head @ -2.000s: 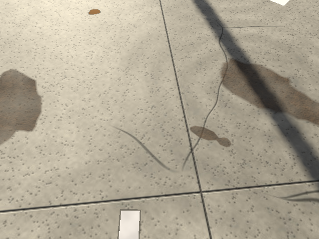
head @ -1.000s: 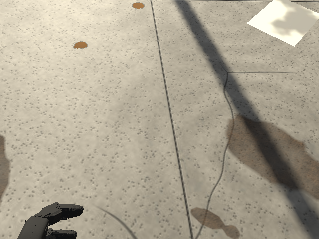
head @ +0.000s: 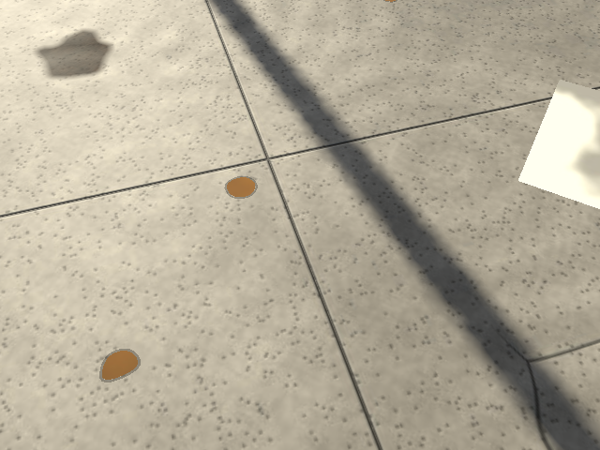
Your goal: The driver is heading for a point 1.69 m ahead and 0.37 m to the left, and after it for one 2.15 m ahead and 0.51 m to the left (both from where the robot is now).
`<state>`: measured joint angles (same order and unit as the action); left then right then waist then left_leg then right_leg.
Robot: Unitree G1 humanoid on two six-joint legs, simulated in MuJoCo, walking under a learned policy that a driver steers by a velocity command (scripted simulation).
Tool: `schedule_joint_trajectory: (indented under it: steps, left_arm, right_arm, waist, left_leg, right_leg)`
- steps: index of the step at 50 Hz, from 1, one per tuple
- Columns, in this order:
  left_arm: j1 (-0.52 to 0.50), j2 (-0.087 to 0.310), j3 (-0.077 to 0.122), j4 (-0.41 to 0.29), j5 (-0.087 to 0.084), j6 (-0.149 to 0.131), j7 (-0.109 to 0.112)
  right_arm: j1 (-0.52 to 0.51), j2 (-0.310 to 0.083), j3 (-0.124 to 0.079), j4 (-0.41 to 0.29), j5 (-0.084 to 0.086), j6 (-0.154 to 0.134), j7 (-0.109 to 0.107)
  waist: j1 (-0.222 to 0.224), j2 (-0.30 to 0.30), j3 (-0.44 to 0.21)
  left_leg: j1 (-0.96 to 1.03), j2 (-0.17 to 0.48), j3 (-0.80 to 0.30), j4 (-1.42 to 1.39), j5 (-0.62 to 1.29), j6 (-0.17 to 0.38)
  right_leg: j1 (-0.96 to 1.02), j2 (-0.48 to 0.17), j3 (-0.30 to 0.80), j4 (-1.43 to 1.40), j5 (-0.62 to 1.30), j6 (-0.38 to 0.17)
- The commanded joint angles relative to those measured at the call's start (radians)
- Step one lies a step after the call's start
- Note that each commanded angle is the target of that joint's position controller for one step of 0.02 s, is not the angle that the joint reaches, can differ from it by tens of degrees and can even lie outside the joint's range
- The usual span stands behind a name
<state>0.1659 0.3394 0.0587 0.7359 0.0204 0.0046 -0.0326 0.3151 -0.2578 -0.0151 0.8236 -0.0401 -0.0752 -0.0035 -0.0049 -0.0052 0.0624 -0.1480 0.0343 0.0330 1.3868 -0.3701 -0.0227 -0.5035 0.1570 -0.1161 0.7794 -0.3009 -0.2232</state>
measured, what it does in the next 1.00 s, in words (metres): walks ahead, turning left: left foot, then right foot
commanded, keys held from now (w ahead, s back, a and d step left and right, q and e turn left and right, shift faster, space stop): w+e+shift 0.08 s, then w+q+shift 0.92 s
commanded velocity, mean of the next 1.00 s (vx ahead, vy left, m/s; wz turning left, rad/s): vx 1.00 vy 0.00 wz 0.39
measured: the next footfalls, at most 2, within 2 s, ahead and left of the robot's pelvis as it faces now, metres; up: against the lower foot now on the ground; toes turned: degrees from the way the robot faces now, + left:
left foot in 0.38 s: +0.58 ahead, +0.08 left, +0.00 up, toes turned -2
right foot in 0.80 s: +1.01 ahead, -0.08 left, +0.00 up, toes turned +18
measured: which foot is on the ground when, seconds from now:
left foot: up 0.00-0.36, down 0.38-0.80, up 0.82-1.00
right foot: down 0.00-0.38, up 0.40-0.78, down 0.80-1.00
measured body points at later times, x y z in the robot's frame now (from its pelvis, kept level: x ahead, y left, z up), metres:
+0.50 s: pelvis +0.49 +0.04 +0.03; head +0.51 +0.03 +0.48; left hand +0.61 +0.31 -0.07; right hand +0.53 -0.25 -0.10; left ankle +0.54 +0.08 -0.69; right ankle +0.36 -0.07 -0.57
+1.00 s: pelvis +0.97 +0.05 +0.04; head +1.00 +0.06 +0.49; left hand +0.88 +0.34 -0.06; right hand +1.25 -0.15 -0.05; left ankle +0.93 +0.14 -0.59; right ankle +0.97 -0.09 -0.69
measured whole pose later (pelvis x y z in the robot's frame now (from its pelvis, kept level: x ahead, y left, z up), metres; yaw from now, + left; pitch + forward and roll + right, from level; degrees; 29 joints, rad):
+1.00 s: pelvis +0.97 +0.05 +0.04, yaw +27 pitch +2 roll -2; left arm 0.35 0.33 0.05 0.80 0.03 -0.10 0.01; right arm 0.17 -0.39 -0.08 0.72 -0.03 0.00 0.05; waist 0.03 0.06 0.00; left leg -0.65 0.03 0.02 1.26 -0.26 0.09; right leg -0.12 -0.02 -0.15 0.39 -0.31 0.02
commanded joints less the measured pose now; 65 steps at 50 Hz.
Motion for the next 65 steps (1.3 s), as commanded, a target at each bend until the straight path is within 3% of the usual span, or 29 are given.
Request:
schedule_joint_trajectory:
  steps: [1,5,11,14,17,18,19,20,21,23,27,31,35,38,39,40,41,42,44,48,55,57,59,60,61,62,63,64,65]
  left_arm:
    - [0.214,0.190,0.066,0.014,0.000,-0.010,0.036]
    - [0.175,0.125,0.034,0.019,-0.017,-0.070,0.035]
    - [0.300,0.097,0.022,0.081,-0.036,-0.127,0.011]
    - [0.325,0.132,0.023,0.113,-0.009,-0.127,0.030]
    - [0.259,0.187,0.036,0.110,0.044,-0.095,0.066]
    - [0.181,0.193,0.039,0.091,0.053,-0.079,0.072]
    - [0.116,0.141,0.025,0.060,0.054,-0.083,0.072]
    - [0.252,0.003,-0.008,0.013,-0.005,-0.107,0.040]
    - [0.182,0.061,-0.024,-0.007,0.019,-0.126,0.044]
    - [0.055,0.073,-0.035,-0.042,0.028,-0.143,0.033]
    - [0.008,0.024,-0.067,-0.109,0.068,-0.078,0.018]
    - [-0.228,-0.007,-0.094,-0.204,0.028,-0.083,-0.004]
    - [-0.279,0.013,-0.086,-0.225,0.014,-0.089,0.006]
    - [-0.075,0.094,-0.045,-0.172,0.013,-0.101,0.034]
    - [0.117,0.136,-0.022,-0.128,0.015,-0.108,0.051]
    - [0.357,0.215,0.012,-0.096,0.040,-0.109,0.075]
    - [0.298,0.284,0.028,-0.097,0.060,-0.101,0.069]
    - [0.209,0.204,0.034,-0.106,0.047,-0.086,0.064]
    - [0.142,0.053,-0.001,-0.081,0.042,-0.087,0.056]
    - [0.214,-0.012,-0.016,0.030,0.006,-0.118,0.039]
    - [0.182,0.065,-0.001,0.075,0.003,-0.143,0.037]
    - [0.239,0.125,0.011,0.078,0.003,-0.131,0.047]
    - [0.225,0.187,0.025,0.065,0.008,-0.100,0.063]
    - [0.184,0.194,0.025,0.045,0.014,-0.088,0.065]
    - [0.180,0.169,0.024,0.047,0.023,-0.079,0.054]
    - [0.217,0.015,-0.015,0.002,0.037,-0.086,0.044]
    - [0.280,0.063,-0.016,-0.088,-0.007,-0.099,0.043]
    - [0.168,0.112,-0.013,-0.080,-0.007,-0.108,0.046]
    - [0.158,0.099,-0.018,-0.067,-0.013,-0.108,0.045]
  right_arm:
    - [-0.120,-0.176,-0.018,-0.191,-0.010,-0.057,-0.002]
    - [-0.122,-0.124,0.003,-0.196,-0.040,0.018,0.010]
    - [-0.364,-0.032,0.038,-0.255,0.023,0.008,0.044]
    - [-0.381,-0.101,0.013,-0.242,0.020,0.000,0.038]
    - [-0.052,-0.192,-0.031,-0.136,0.035,0.007,0.031]
    - [0.181,-0.217,-0.051,-0.060,0.037,0.016,0.020]
    - [0.362,-0.272,-0.079,-0.017,0.031,0.028,0.007]
    - [0.268,-0.333,-0.095,-0.009,0.014,0.037,0.011]
    - [0.144,-0.261,-0.095,-0.057,0.022,0.041,0.024]
    - [0.095,-0.160,-0.074,-0.033,0.026,0.035,0.023]
    - [0.093,-0.173,-0.066,-0.004,0.033,0.000,0.016]
    - [0.108,-0.199,-0.088,-0.018,0.043,-0.013,0.022]
    - [0.180,-0.225,-0.104,-0.001,0.054,-0.009,0.023]
    - [0.161,-0.279,-0.116,-0.004,0.040,-0.005,0.010]
    - [0.105,-0.287,-0.119,-0.019,0.037,-0.012,0.014]
    - [0.074,-0.177,-0.090,-0.053,0.033,-0.026,0.012]
    - [0.186,-0.058,-0.051,-0.117,0.086,-0.022,0.009]
    - [0.123,-0.139,-0.052,-0.093,0.057,0.001,-0.001]
    - [-0.041,-0.160,-0.062,-0.099,0.026,0.020,0.019]
    - [-0.142,-0.062,-0.038,-0.178,0.005,0.073,0.063]
    - [-0.366,-0.074,-0.003,-0.292,0.008,0.075,0.111]
    - [-0.330,-0.101,-0.010,-0.269,0.009,0.071,0.106]
    - [-0.125,-0.152,-0.032,-0.206,0.003,0.064,0.089]
    - [0.094,-0.194,-0.057,-0.135,-0.001,0.061,0.073]
    - [0.191,-0.235,-0.086,-0.079,0.006,0.062,0.045]
    - [0.107,-0.325,-0.102,-0.093,0.015,0.072,0.023]
    - [0.088,-0.365,-0.111,-0.148,0.001,0.080,0.015]
    - [0.081,-0.301,-0.106,-0.147,0.003,0.077,0.003]
    - [0.035,-0.253,-0.093,-0.125,0.003,0.064,-0.007]
  waist:
    - [0.049,0.087,-0.074]
    - [-0.043,0.102,0.013]
    - [0.097,-0.003,0.039]
    - [0.092,-0.025,-0.002]
    - [-0.094,-0.113,-0.178]
    - [-0.221,-0.096,-0.242]
    - [-0.297,0.009,-0.288]
    - [-0.087,0.417,-0.348]
    - [-0.116,0.145,-0.321]
    - [-0.048,-0.085,-0.099]
    - [0.049,-0.018,0.030]
    - [-0.025,0.024,0.081]
    - [-0.085,0.052,0.002]
    - [0.021,0.055,-0.170]
    - [0.133,0.054,-0.264]
    - [0.215,-0.063,-0.420]
    - [0.097,-0.399,-0.573]
    - [0.100,-0.246,-0.443]
    - [0.101,-0.028,-0.166]
    - [0.028,-0.096,-0.045]
    - [-0.014,-0.025,0.077]
    - [-0.039,-0.057,0.020]
    - [-0.162,-0.100,-0.102]
    - [-0.257,-0.103,-0.190]
    - [-0.270,-0.007,-0.212]
    - [-0.130,0.230,-0.188]
    - [-0.099,0.231,-0.450]
    - [-0.126,0.041,-0.326]
    - [-0.069,-0.020,-0.144]
  left_leg:
    - [-0.683,0.042,-0.130,0.063,0.024,0.004]
    - [-0.475,0.107,-0.081,-0.233,0.006,-0.047]
    - [-0.327,0.054,0.068,-0.768,0.621,0.062]
    - [-0.342,-0.023,0.101,-0.863,0.543,0.121]
    - [-0.090,-0.143,0.099,-0.812,0.317,0.166]
    - [0.112,-0.128,0.086,-0.845,0.282,0.192]
    - [0.335,-0.017,-0.077,-0.777,0.099,0.254]
    - [0.624,0.245,-0.762,-0.953,-0.050,0.462]
    - [0.564,0.252,-0.912,-1.106,-0.163,0.474]
    - [0.220,0.195,-0.697,-1.166,-0.090,0.392]
    - [-0.149,0.039,-0.480,-1.227,0.061,0.354]
    - [-0.302,-0.035,-0.393,-1.301,0.254,0.292]
    - [-0.071,-0.006,-0.410,-1.200,0.587,0.232]
    - [0.034,-0.015,-0.397,-0.858,0.911,0.169]
    - [-0.086,-0.051,-0.384,-0.622,0.816,0.150]
    - [-0.231,-0.097,-0.303,-0.295,0.419,0.158]
    - [-0.512,-0.179,-0.188,-0.002,-0.141,0.124]
    - [-0.652,-0.071,-0.149,0.057,-0.033,0.140]
    - [-0.650,0.001,-0.116,-0.035,0.080,0.129]
    - [-0.669,0.070,-0.097,-0.090,0.082,0.118]
    - [-0.454,-0.001,0.114,-0.556,0.395,0.158]
    - [-0.338,-0.084,0.177,-0.606,0.359,0.190]
    - [-0.082,-0.142,0.149,-0.625,0.266,0.230]
    - [0.170,-0.146,0.076,-0.668,0.242,0.270]
    - [0.377,-0.108,-0.025,-0.754,0.195,0.300]
    - [0.444,0.092,-0.320,-0.714,0.351,0.308]
    - [0.653,0.285,-0.750,-0.954,0.161,0.474]
    - [0.524,0.272,-0.759,-1.088,0.007,0.428]
    - [0.325,0.257,-0.646,-1.123,0.029,0.391]
  right_leg:
    - [0.594,-0.359,0.819,-0.554,-0.052,-0.178]
    - [0.226,-0.215,0.527,-0.586,0.196,-0.133]
    - [0.310,-0.183,0.285,-0.701,0.664,0.040]
    - [0.580,-0.235,0.210,-0.653,0.984,0.091]
    - [0.689,-0.302,0.136,-0.264,1.449,0.136]
    - [0.588,-0.286,0.084,0.038,1.405,0.151]
    - [0.331,-0.196,0.058,0.494,0.922,0.154]
    - [-0.193,0.002,0.126,0.869,-0.151,0.243]
    - [-0.313,-0.065,0.237,0.846,-0.071,0.204]
    - [-0.245,-0.175,0.243,0.633,0.034,0.187]
    - [-0.134,-0.239,0.187,0.369,-0.033,0.240]
    - [0.029,-0.224,0.108,-0.053,0.304,0.277]
    - [0.102,-0.174,0.108,-0.218,0.416,0.251]
    - [0.380,-0.117,0.112,-0.282,0.215,0.218]
    - [0.617,-0.188,0.166,-0.260,0.154,0.198]
    - [0.857,-0.422,0.382,-0.255,-0.208,0.166]
    - [1.041,-0.698,0.954,-0.447,-0.391,0.049]
    - [0.924,-0.643,0.961,-0.495,-0.536,0.033]
    - [0.650,-0.530,0.589,-0.499,-0.181,0.078]
    - [0.496,-0.458,0.258,-0.549,0.216,0.141]
    - [0.365,-0.344,-0.144,-0.668,0.688,0.201]
    - [0.470,-0.359,-0.165,-0.533,1.152,0.218]
    - [0.473,-0.405,-0.144,-0.226,1.372,0.214]
    - [0.372,-0.420,-0.117,0.031,1.320,0.194]
    - [0.183,-0.318,-0.123,0.398,0.699,0.197]
    - [-0.092,-0.183,-0.090,0.800,-0.226,0.209]
    - [-0.286,-0.166,0.134,0.917,-0.179,0.212]
    - [-0.346,-0.208,0.156,0.869,-0.067,0.210]
    - [-0.334,-0.251,0.143,0.785,-0.021,0.206]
